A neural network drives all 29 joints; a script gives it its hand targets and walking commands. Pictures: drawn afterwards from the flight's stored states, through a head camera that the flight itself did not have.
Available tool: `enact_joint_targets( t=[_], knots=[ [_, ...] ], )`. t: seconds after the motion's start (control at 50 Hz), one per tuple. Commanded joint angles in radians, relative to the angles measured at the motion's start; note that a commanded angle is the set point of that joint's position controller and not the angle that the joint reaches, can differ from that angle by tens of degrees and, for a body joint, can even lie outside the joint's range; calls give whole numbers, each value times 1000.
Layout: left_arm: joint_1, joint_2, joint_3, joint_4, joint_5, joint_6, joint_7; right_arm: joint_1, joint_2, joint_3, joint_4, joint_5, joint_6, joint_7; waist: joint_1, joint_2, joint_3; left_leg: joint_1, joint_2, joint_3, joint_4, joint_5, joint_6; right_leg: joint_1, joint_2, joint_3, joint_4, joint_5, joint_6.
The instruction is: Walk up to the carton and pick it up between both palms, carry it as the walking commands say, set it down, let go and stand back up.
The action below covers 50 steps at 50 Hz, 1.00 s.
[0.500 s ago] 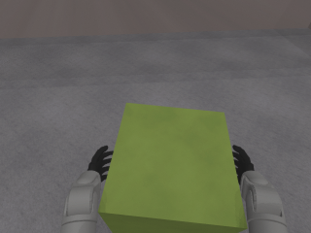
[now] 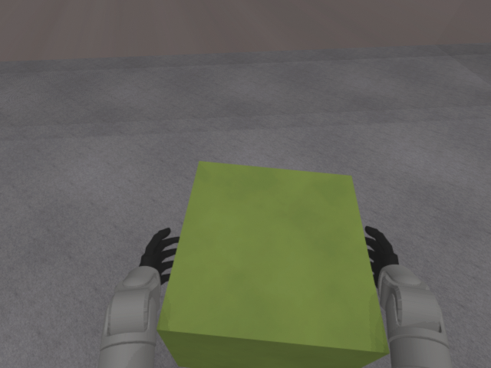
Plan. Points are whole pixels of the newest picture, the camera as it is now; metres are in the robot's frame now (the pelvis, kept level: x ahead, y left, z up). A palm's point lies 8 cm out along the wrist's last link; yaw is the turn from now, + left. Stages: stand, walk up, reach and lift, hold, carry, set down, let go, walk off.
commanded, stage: hold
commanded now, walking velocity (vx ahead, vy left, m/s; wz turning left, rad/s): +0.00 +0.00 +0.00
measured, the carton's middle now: (265, 270) +0.30 +0.01 -0.03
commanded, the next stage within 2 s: carry in 0.40 s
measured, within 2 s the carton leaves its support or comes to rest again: neither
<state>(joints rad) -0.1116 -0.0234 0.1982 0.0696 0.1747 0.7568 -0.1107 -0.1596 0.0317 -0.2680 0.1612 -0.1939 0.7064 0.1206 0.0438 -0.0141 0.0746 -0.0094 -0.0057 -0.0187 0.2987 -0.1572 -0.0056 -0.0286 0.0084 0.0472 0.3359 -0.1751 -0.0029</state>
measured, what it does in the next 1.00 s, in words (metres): steps to the left, turning right: right foot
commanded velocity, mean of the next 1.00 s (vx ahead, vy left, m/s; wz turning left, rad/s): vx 0.00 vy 0.19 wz -0.64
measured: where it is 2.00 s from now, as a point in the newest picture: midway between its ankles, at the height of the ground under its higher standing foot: outside the picture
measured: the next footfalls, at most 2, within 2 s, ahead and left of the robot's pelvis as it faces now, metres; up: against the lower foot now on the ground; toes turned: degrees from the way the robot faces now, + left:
right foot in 0.92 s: +0.00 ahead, -0.01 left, +0.00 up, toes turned -29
left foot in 1.22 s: +0.11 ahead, +0.30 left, +0.00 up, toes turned -37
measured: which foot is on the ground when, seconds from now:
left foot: down 0.00-0.92, up 0.94-1.00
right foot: down 0.00-0.64, up 0.66-0.90, down 0.92-1.00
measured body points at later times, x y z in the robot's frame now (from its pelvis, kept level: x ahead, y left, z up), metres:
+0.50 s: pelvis +0.00 +0.01 -0.01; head -0.03 +0.00 +0.44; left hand +0.28 +0.20 +0.03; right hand +0.30 -0.18 +0.03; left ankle +0.02 +0.12 -0.75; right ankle +0.02 -0.12 -0.75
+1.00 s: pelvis -0.03 +0.12 -0.05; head -0.04 +0.11 +0.40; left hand +0.29 +0.15 +0.03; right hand +0.12 -0.19 +0.01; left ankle +0.00 +0.17 -0.72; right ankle -0.03 +0.01 -0.75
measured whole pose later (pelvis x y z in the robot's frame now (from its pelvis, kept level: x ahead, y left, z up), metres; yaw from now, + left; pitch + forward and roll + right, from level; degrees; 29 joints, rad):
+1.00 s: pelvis -0.03 +0.12 -0.05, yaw -24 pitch +1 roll +0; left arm -0.14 -0.07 0.20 -0.29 0.07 1.11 -0.03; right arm -0.10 -0.01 -0.25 -0.29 -0.06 1.11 0.06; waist -0.03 0.03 -0.05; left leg -0.55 0.02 0.16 1.07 -0.50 0.00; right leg -0.51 -0.04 -0.09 0.85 -0.37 -0.04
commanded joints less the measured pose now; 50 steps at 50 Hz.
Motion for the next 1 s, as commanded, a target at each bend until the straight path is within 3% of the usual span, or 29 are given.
enact_joint_targets(
  t=[0.0, 0.04, 0.06, 0.12, 0.2, 0.22, 0.28, 0.3, 0.34, 0.36, 0.38, 0.4, 0.44, 0.5, 0.54, 0.56, 0.6, 0.62, 0.64, 0.66, 0.72, 0.78, 0.84, 0.88, 0.9, 0.92, 0.94, 0.96, 0.98],
  knots=[
    [-543, -703, -561, -179, -199, -66, -166, -431, 738, 628, -154, 221, -20, 158, -16, 26, -274, 85, -93, -11, -30, 207, 7, 6, 79, 9, -79, 142, -8],
    [-530, -707, -535, -150, -196, -69, -170, -468, 733, 639, -186, 234, -22, 158, -1, 48, -273, 33, -99, -6, -39, 173, 13, 42, 70, 13, -68, 142, -10],
    [-507, -690, -535, -172, -195, -64, -165, -404, 747, 643, -127, 220, -8, 156, 16, -11, -219, 26, -94, -18, -45, 173, 20, 48, 76, 4, -82, 127, -4],
    [-510, -681, -515, -143, -190, -56, -165, -438, 709, 605, -149, 198, 0, 152, -17, -37, -216, 51, -93, -17, -45, 142, 24, 34, 76, 9, -79, 123, -1],
    [-548, -693, -555, -226, -218, -69, -161, -452, 740, 646, -176, 227, -8, 157, -3, 4, -235, 36, -91, -21, -30, 192, 15, 33, 76, 5, -62, 137, -14],
    [-533, -731, -546, -136, -212, -54, -164, -442, 765, 654, -136, 228, -7, 156, -1, 55, -240, 43, -103, 2, -35, 156, 11, 18, 64, 16, -71, 129, -11],
    [-522, -686, -527, -151, -193, -60, -162, -468, 724, 644, -170, 218, -14, 164, 4, -22, -240, 34, -84, -15, -39, 125, 27, 27, 76, 5, -71, 77, -13],
    [-599, -692, -547, -182, -208, -67, -162, -452, 773, 641, -107, 224, -9, 164, 12, 28, -228, 40, -91, -15, -34, 112, 21, 25, 70, 13, -75, 76, -16],
    [-538, -729, -517, -79, -181, -50, -168, -503, 729, 625, -103, 215, -7, 173, 16, 48, -197, 5, -92, -6, -44, 75, 20, -19, 74, 6, -81, -3, -23],
    [-604, -663, -506, -153, -178, -68, -167, -443, 735, 580, -41, 195, -8, 179, 5, 20, -183, 24, -88, -8, -39, 80, 22, -17, 58, 18, -86, 21, -20],
    [-637, -798, -621, -156, -225, -50, -168, -507, 786, 678, -229, 214, -4, 159, -56, -2, -350, -11, 103, -18, 132, 93, 27, -139, -183, 47, 24, 121, -30],
    [-694, -794, -624, -208, -253, -47, -165, -508, 819, 671, -193, 225, 19, 146, -55, 15, -400, -27, 75, -9, 186, 62, 15, -168, -195, 115, 54, 182, -43],
    [-696, -735, -607, -232, -272, -23, -150, -509, 828, 677, -171, 240, 51, 131, -46, -79, -438, -157, 49, 31, 281, 103, -4, -144, -254, 170, 114, 425, -63],
    [-633, -738, -622, -237, -278, 51, -138, -485, 775, 676, -210, 253, 127, 115, -47, -231, -411, -427, -6, 35, 411, -254, -15, -107, -378, 388, 97, 547, -175],
    [-544, -718, -658, -308, -295, 105, -118, -520, 756, 714, -300, 318, 172, 114, -43, -187, -432, -456, -1, -44, 457, -341, -6, -125, -374, 458, 96, 541, -188],
    [-536, -707, -673, -369, -319, 130, -111, -540, 743, 746, -373, 359, 197, 109, -37, -252, -438, -438, -4, -28, 408, -301, -14, -154, -368, 415, 121, 531, -166],
    [-521, -745, -709, -437, -373, 208, -97, -509, 780, 782, -457, 411, 270, 93, -70, -216, -485, -197, 5, 6, 139, -129, 6, -324, -241, 244, 248, 448, -81],
    [-580, -745, -732, -541, -406, 239, -93, -464, 790, 794, -453, 417, 303, 89, -73, -92, -490, -23, 77, -22, 86, -7, 42, -495, -140, 141, 382, 316, -29],
    [-595, -737, -729, -573, -423, 269, -92, -468, 778, 797, -436, 418, 319, 84, -70, 135, -497, 49, 305, -214, 74, 326, 151, -707, 1, -58, 610, -257, 18],
    [-641, -702, -732, -586, -427, 285, -97, -493, 749, 806, -451, 417, 330, 83, -58, 235, -518, 52, 420, -231, 145, 568, 240, -736, -43, -97, 753, -457, 40],
    [-616, -693, -756, -579, -473, 331, -96, -413, 728, 800, -487, 399, 376, 60, -66, 102, -436, -82, 345, -92, 110, 285, 238, -706, -92, -109, 794, -337, 9],
    [-527, -732, -740, -520, -492, 366, -100, -412, 732, 823, -591, 437, 402, 50, -61, 162, -383, -199, 293, 71, 147, 198, 219, -551, -92, -158, 679, -259, 11],
    [-571, -746, -724, -562, -492, 379, -102, -446, 748, 840, -622, 454, 428, 69, -61, 135, -359, -220, 308, 101, 208, 250, 202, -457, -81, -176, 504, -295, -13],
    [-466, -732, -696, -494, -458, 392, -107, -422, 700, 830, -576, 449, 446, 74, -41, 65, -450, -276, 265, 187, 405, 166, 144, -275, -120, -91, 268, -178, -46],
    [-429, -739, -692, -460, -428, 397, -111, -418, 707, 827, -577, 460, 453, 88, -23, -68, -402, -486, 203, 193, 544, 22, 69, -156, -200, 72, 129, -91, -74],
    [-359, -744, -668, -434, -391, 396, -119, -488, 731, 859, -691, 475, 454, 104, -35, -438, -372, -771, 57, 175, 711, -423, -13, -34, -482, 566, 46, 235, -206],
    [-310, -777, -652, -419, -379, 388, -122, -576, 720, 883, -789, 510, 452, 113, -37, -393, -374, -759, 63, -47, 935, -438, -32, -127, -511, 676, 16, 256, -260],
    [-387, -774, -660, -460, -393, 388, -111, -531, 717, 873, -713, 526, 452, 126, -36, -202, -383, -749, 89, -111, 1031, -392, -54, -148, -502, 631, 16, 123, -260],
    [-450, -784, -688, -544, -401, 383, -99, -525, 741, 866, -678, 542, 453, 137, -36, -132, -404, -731, 95, -107, 1055, -311, -80, -189, -444, 503, 12, -83, -209]
  ],
)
